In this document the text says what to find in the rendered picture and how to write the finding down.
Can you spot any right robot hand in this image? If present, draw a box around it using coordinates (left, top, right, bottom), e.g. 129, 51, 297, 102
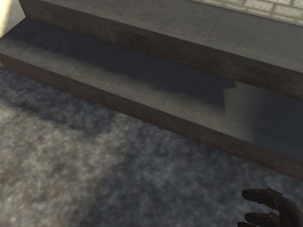
237, 187, 303, 227

